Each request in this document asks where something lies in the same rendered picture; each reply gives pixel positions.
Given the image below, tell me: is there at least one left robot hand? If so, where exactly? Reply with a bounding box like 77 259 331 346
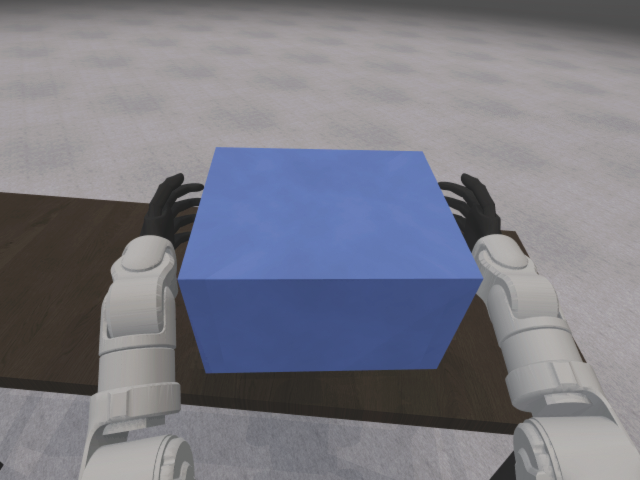
139 173 204 250

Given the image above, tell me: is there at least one robot right upper arm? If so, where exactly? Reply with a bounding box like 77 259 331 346
513 416 640 480

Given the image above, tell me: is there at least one robot left upper arm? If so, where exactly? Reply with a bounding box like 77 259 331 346
81 434 196 480

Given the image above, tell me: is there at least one table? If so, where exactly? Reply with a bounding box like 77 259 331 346
0 192 587 480

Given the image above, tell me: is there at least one right robot hand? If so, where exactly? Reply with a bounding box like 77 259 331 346
438 173 502 253

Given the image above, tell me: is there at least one robot right forearm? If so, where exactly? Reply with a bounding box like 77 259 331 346
472 234 640 461

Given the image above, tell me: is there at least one carton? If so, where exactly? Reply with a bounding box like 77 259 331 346
177 147 484 373

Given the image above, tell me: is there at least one robot left forearm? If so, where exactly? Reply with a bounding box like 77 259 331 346
78 235 181 480

